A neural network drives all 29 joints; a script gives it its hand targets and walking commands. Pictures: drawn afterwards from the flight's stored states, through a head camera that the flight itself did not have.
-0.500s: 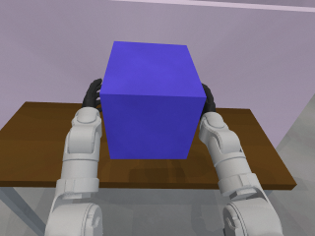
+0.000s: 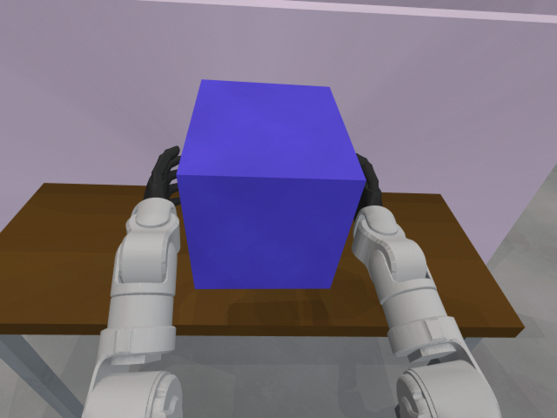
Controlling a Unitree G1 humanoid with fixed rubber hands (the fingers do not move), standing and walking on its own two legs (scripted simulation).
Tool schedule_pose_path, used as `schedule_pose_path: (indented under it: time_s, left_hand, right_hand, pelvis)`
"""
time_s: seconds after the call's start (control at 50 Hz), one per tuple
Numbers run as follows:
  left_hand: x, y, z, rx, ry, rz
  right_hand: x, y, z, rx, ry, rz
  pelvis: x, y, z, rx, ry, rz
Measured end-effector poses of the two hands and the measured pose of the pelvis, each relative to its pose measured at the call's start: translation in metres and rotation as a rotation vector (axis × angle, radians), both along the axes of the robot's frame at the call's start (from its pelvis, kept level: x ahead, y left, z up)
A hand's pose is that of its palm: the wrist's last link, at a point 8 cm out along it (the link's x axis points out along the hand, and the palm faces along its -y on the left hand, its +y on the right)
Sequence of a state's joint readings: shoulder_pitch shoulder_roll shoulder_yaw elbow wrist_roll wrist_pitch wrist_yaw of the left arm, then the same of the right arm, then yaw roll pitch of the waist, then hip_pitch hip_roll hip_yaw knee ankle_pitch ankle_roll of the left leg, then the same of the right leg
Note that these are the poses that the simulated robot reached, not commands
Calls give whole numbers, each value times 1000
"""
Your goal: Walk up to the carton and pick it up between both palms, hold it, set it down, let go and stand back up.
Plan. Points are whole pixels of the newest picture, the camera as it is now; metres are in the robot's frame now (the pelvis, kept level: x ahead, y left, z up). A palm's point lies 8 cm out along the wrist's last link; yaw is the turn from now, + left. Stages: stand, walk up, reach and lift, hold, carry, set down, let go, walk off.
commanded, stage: hold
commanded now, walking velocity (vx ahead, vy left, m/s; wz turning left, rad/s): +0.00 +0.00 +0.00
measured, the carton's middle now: (265, 183) +0.40 +0.01 +0.18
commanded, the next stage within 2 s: none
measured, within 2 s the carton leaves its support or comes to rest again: neither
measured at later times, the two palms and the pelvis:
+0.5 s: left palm (161, 201) +0.35 +0.16 +0.18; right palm (366, 206) +0.35 -0.13 +0.18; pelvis +0.00 +0.00 +0.00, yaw +0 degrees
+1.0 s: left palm (160, 196) +0.36 +0.16 +0.19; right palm (365, 202) +0.36 -0.13 +0.18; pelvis +0.00 +0.00 +0.00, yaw +0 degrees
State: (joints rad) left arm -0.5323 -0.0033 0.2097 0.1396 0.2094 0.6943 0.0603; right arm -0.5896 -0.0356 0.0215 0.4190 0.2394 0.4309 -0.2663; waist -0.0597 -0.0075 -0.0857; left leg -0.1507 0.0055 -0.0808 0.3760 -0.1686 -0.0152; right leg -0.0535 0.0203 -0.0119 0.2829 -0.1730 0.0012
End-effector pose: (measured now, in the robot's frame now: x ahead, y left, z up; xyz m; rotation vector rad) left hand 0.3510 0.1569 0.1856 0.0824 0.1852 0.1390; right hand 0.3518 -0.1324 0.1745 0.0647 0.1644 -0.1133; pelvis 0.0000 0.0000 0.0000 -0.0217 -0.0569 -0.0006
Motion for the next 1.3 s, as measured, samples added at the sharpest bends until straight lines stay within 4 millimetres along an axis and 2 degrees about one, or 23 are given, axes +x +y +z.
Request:
schedule_pose_path:
  time_s: [0.2,0.34,0.58,0.78,1.02,1.3]
  left_hand:
    - [2,2,1,1,-12,0]
    - [2,-1,-4,-10,0,-8]
    - [3,1,1,0,0,3]
    - [-3,-2,-1,-13,-6,-7]
    - [5,0,5,9,-2,-6]
    - [-3,-1,-5,-8,1,-5]
  right_hand:
    - [3,1,5,-8,-11,2]
    - [1,-1,3,-24,1,-5]
    - [4,0,1,-1,0,-2]
    - [-3,-1,2,-16,-7,1]
    - [6,1,6,-11,-2,4]
    - [-2,-1,-2,-13,1,3]
  pelvis:
    - [2,-1,1,-1,-2,13]
    - [3,-1,0,0,-7,6]
    - [2,-1,0,0,-2,4]
    - [2,-3,0,2,-21,7]
    - [0,-3,1,2,-7,4]
    - [4,-1,0,1,-19,3]
